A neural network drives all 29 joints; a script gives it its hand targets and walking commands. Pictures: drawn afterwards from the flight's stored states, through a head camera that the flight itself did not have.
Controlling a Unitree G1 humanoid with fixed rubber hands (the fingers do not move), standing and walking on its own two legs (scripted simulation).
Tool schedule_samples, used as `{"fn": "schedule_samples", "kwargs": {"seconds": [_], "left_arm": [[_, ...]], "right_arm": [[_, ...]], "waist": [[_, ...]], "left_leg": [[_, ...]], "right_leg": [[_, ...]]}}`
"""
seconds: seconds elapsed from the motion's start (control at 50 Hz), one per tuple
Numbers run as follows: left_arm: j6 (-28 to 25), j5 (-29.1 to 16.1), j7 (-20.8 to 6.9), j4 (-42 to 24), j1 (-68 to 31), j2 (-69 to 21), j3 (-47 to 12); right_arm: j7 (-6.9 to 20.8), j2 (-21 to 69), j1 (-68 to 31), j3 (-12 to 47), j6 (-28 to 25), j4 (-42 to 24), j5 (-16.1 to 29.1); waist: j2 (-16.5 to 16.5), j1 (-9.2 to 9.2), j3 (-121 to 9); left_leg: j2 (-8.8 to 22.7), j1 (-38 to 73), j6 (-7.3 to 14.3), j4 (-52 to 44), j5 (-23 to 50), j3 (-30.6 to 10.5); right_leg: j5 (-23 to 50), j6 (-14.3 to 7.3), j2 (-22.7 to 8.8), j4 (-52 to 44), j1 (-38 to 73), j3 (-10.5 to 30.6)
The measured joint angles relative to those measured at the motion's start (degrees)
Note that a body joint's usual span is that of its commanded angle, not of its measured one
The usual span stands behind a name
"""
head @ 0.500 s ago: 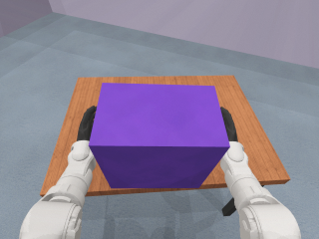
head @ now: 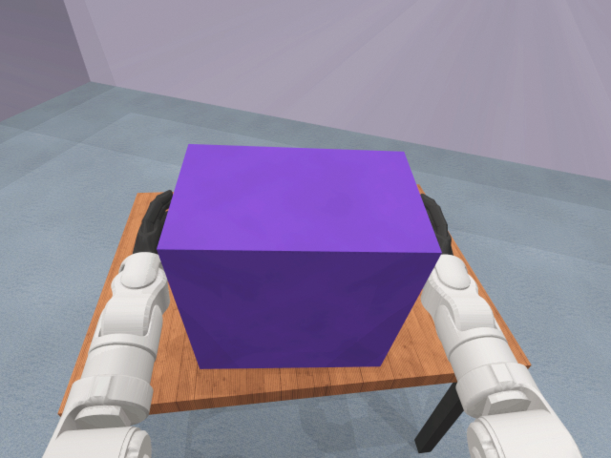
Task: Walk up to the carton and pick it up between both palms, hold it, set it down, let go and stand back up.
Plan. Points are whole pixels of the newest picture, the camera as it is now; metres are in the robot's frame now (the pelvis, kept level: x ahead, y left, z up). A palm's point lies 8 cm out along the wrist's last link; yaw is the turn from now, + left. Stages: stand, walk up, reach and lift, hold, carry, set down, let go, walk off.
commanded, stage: reach and lift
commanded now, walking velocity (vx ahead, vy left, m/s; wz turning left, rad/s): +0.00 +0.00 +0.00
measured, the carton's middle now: (295, 267) +0.39 +0.01 +0.08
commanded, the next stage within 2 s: hold in 1.60 s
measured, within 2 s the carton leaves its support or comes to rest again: neither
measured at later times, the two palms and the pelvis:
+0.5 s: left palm (144, 240) +0.35 +0.19 +0.17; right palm (450, 246) +0.35 -0.19 +0.16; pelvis -0.02 +0.01 +0.00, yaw -1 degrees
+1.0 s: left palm (136, 226) +0.35 +0.19 +0.19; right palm (453, 228) +0.35 -0.18 +0.19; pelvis -0.01 +0.01 +0.00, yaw -1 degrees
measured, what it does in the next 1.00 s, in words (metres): stands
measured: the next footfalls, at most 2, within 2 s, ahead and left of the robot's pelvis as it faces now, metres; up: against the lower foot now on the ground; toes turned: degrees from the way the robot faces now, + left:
none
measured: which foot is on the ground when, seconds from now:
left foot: down 0.00-1.00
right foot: down 0.00-1.00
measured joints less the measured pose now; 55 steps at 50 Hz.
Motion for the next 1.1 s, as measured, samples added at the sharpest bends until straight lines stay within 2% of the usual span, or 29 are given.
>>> {"fn": "schedule_samples", "kwargs": {"seconds": [0.12, 0.28, 0.48, 0.6, 0.8, 1.1], "left_arm": [[6.4, 4.54, -2.79, -7.22, 1.61, -1.67, 2.93], [12.83, 6.0, -2.99, -14.33, 3.13, -2.0, 2.61], [17.73, 7.05, -2.02, -12.89, -1.98, -2.47, 2.79], [19.51, 7.46, -2.24, -13.39, -2.37, -2.81, 3.98], [22.63, 8.47, -4.84, -18.88, 0.76, -2.6, 5.83], [27.57, 9.3, -4.57, -21.78, -1.91, -2.62, 5.13]], "right_arm": [[-0.14, 0.54, 1.26, -0.29, 3.52, -3.4, -0.56], [0.25, 1.06, 2.58, -1.31, 6.98, -7.27, -0.46], [3.41, 0.59, -2.85, -5.59, 10.64, -4.13, -2.96], [2.73, -0.48, -4.92, -3.84, 12.49, -3.36, -1.98], [-0.2, -0.25, -3.99, -0.65, 15.38, -7.67, 1.18], [0.36, -0.94, -5.29, -2.56, 17.89, -9.07, 2.24]], "waist": [[-0.72, -0.48, 1.56], [-1.46, -0.58, 1.96], [-1.21, -0.12, 1.02], [-0.71, -0.23, 0.2], [-1.43, -1.61, 0.28], [-0.85, -2.03, 0.7]], "left_leg": [[-0.17, 2.87, 0.21, -0.62, 0.13, 0.23], [-0.21, 3.33, 0.43, -0.35, 0.52, 0.28], [-0.2, 2.19, 0.48, -1.62, 2.13, 0.92], [0.1, 2.62, 0.31, -1.88, 1.82, 1.33], [0.07, 5.34, 0.16, -0.9, 0.07, 0.77], [-0.13, 4.13, 0.56, -0.33, 0.06, 0.89]], "right_leg": [[0.35, 0.25, -0.16, -0.83, 2.87, 0.37], [0.95, 0.41, -0.17, -0.76, 3.35, 0.54], [1.34, 0.34, -0.21, 0.78, 0.59, 1.28], [1.3, 0.19, 0.07, 0.39, 0.88, 1.78], [0.49, 0.14, 0.13, -0.65, 4.7, 1.42], [0.97, 0.51, -0.03, -0.76, 3.68, 1.73]]}}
